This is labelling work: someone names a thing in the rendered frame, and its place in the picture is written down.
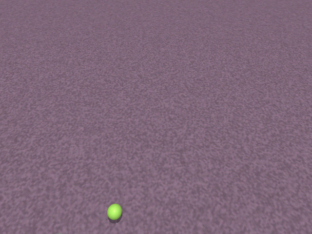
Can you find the ball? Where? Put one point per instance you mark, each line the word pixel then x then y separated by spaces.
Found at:
pixel 114 211

